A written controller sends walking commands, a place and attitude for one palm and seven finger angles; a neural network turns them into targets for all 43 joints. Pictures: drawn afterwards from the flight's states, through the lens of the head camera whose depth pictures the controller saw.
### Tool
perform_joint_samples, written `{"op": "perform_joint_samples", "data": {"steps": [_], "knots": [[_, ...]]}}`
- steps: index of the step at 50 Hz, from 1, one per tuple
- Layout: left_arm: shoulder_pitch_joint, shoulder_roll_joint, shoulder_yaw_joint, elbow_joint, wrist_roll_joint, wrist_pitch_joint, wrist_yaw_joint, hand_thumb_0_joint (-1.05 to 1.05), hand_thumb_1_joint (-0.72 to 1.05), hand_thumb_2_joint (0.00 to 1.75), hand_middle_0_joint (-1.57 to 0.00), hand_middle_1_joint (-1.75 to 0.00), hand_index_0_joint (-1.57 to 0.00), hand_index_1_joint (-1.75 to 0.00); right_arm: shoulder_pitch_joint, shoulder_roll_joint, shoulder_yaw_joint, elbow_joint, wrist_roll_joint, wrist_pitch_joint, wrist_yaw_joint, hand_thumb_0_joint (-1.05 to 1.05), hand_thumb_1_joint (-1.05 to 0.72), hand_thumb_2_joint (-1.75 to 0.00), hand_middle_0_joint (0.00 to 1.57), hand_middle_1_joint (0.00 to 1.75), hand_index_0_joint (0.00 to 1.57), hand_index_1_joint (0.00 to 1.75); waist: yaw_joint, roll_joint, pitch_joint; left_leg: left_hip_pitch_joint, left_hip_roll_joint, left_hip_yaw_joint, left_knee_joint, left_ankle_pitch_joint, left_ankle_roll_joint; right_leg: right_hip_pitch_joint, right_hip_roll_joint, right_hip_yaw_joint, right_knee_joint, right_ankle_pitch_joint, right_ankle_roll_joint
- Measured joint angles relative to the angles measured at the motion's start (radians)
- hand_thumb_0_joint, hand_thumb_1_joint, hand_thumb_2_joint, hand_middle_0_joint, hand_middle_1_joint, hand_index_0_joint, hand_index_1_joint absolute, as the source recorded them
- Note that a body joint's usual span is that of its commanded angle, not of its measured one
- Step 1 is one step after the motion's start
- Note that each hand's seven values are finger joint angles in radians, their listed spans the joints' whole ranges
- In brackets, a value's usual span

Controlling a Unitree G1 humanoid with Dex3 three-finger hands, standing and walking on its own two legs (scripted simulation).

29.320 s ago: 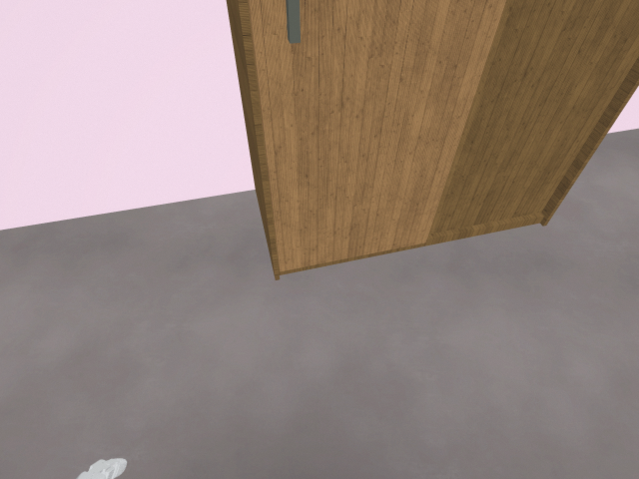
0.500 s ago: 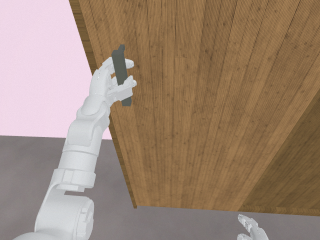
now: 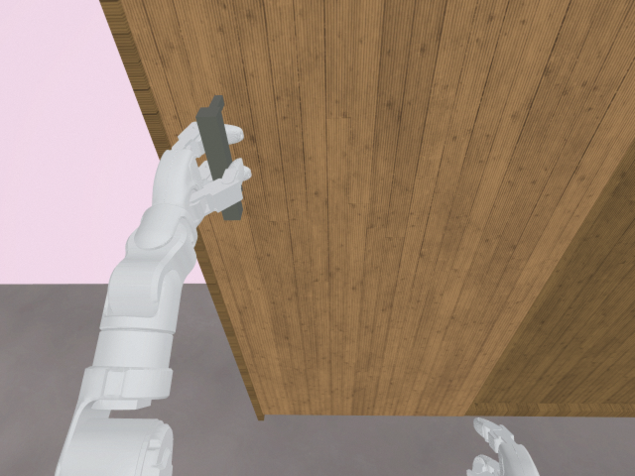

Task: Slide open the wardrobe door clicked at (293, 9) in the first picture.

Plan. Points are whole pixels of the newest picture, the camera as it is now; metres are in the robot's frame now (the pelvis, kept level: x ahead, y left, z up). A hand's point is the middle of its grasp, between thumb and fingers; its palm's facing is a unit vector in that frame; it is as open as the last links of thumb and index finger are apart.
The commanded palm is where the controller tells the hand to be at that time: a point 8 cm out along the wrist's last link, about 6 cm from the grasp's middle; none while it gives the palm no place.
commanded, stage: tug the door sideways, standing still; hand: left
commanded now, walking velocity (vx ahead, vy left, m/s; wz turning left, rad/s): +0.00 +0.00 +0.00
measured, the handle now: (225, 159) +0.45 +0.13 +0.21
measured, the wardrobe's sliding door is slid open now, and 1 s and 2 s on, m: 0.00 0.02 0.16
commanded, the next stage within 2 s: step sideways, sliding the door along in 0.66 s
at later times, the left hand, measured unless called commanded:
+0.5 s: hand (237, 183) +0.39 +0.11 +0.21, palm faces +0.07 -1.00 -0.02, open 5.9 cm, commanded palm +0.37 +0.11 +0.21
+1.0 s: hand (254, 187) +0.39 +0.09 +0.20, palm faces +0.02 -1.00 -0.08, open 6.2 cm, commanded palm +0.38 +0.12 +0.21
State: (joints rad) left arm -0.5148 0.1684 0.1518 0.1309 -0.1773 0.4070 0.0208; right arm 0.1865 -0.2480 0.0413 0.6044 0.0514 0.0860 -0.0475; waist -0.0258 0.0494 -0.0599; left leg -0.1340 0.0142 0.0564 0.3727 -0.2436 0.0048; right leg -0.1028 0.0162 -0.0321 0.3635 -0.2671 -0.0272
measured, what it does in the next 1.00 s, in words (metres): stands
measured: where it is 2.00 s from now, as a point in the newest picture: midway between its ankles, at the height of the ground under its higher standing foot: outside the picture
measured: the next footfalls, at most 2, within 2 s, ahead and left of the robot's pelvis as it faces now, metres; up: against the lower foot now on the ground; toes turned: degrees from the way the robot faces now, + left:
right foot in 1.64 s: +0.16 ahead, -0.35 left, +0.00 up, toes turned +3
left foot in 1.80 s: +0.07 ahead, -0.08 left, +0.00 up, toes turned +19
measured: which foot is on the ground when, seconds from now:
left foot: down 0.00-1.00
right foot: down 0.00-1.00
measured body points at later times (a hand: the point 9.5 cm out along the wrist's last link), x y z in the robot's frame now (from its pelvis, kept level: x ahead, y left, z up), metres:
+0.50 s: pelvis -0.01 +0.00 +0.00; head -0.01 -0.02 +0.45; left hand +0.38 +0.16 +0.22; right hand +0.19 -0.20 -0.10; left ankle -0.03 +0.12 -0.74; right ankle -0.05 -0.10 -0.74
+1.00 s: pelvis -0.04 -0.01 -0.01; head +0.00 -0.02 +0.44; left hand +0.39 +0.14 +0.21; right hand +0.10 -0.23 -0.14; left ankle -0.03 +0.12 -0.75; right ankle -0.06 -0.12 -0.72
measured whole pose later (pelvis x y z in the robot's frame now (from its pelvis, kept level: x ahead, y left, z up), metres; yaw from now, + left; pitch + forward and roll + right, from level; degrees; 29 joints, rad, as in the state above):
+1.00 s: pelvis -0.04 -0.01 -0.01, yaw +2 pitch +0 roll -1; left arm -0.75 0.19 0.01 0.44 -0.14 -0.01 0.10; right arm 0.21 -0.19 0.02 0.69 0.02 -0.01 -0.09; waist -0.02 0.05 0.07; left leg -0.29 0.03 0.00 0.56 -0.27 0.01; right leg -0.35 0.03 -0.01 0.80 -0.49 -0.02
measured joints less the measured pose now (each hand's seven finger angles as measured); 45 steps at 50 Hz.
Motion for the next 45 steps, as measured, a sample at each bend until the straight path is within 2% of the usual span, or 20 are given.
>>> {"op": "perform_joint_samples", "data": {"steps": [6, 14, 25, 39, 40, 43, 45], "knots": [[0.041, -0.003, -0.007, -0.079, -0.005, 0.033, -0.006, 0.00, 0.74, 0.77, -0.30, -1.35, -0.28, -1.31, -0.014, 0.002, 0.002, -0.013, -0.002, 0.011, 0.005, 0.02, -0.91, -0.90, 0.20, 0.30, 0.20, 0.30, 0.007, -0.002, -0.009, 0.000, -0.003, -0.001, 0.005, -0.011, 0.001, 0.001, -0.002, 0.001, 0.003, -0.014, 0.001], [-0.062, -0.052, -0.073, -0.019, 0.014, 0.063, 0.025, 0.01, 0.70, 0.81, -0.34, -1.35, -0.33, -1.33, -0.038, -0.001, -0.005, 0.031, -0.008, -0.002, -0.006, 0.02, -0.91, -0.90, 0.20, 0.30, 0.20, 0.30, 0.051, -0.009, 0.010, -0.025, -0.015, -0.046, 0.042, -0.026, 0.001, 0.001, -0.013, -0.043, 0.025, -0.034, 0.002], [-0.176, -0.087, -0.112, 0.162, 0.046, -0.015, 0.083, 0.00, 0.71, 0.83, -0.34, -1.36, -0.31, -1.37, -0.034, 0.033, 0.002, 0.045, -0.015, -0.021, 0.005, 0.01, -0.91, -0.90, 0.20, 0.30, 0.20, 0.30, 0.056, -0.008, 0.025, -0.053, -0.029, -0.072, 0.071, -0.014, 0.006, -0.019, -0.027, -0.069, 0.059, -0.034, 0.005], [-0.310, -0.105, -0.176, 0.355, 0.041, -0.115, 0.139, -0.01, 0.75, 0.80, -0.32, -1.36, -0.26, -1.40, 0.034, 0.038, -0.001, 0.109, -0.012, -0.080, 0.016, 0.02, -0.91, -0.90, 0.20, 0.30, 0.20, 0.30, 0.052, -0.013, 0.051, -0.098, -0.039, -0.080, 0.093, 0.011, 0.015, -0.059, -0.038, -0.078, 0.080, -0.012, 0.013], [-0.308, -0.095, -0.171, 0.364, 0.042, -0.138, 0.126, -0.01, 0.74, 0.80, -0.32, -1.36, -0.26, -1.40, 0.032, 0.035, 0.004, 0.110, -0.014, -0.082, 0.013, 0.02, -0.91, -0.90, 0.20, 0.30, 0.20, 0.30, 0.048, -0.011, 0.050, -0.105, -0.038, -0.076, 0.097, 0.011, 0.016, -0.068, -0.038, -0.075, 0.084, -0.011, 0.014], [-0.278, -0.041, -0.166, 0.387, 0.048, -0.275, 0.095, -0.02, 0.70, 0.80, -0.35, -1.37, -0.27, -1.39, 0.015, 0.036, 0.008, 0.105, -0.027, -0.087, -0.008, 0.02, -0.91, -0.90, 0.20, 0.30, 0.21, 0.30, 0.026, -0.010, 0.056, -0.127, -0.030, -0.049, 0.121, -0.001, 0.019, -0.108, -0.033, -0.047, 0.124, -0.018, 0.019], [-0.258, -0.010, -0.160, 0.376, 0.045, -0.343, 0.090, -0.03, 0.69, 0.81, -0.38, -1.38, -0.26, -1.38, 0.012, 0.044, 0.002, 0.090, -0.031, -0.092, -0.026, 0.02, -0.91, -0.90, 0.20, 0.30, 0.21, 0.30, 0.016, -0.017, 0.068, -0.143, -0.026, -0.031, 0.146, -0.015, 0.020, -0.155, -0.026, -0.019, 0.212, -0.075, 0.021]]}}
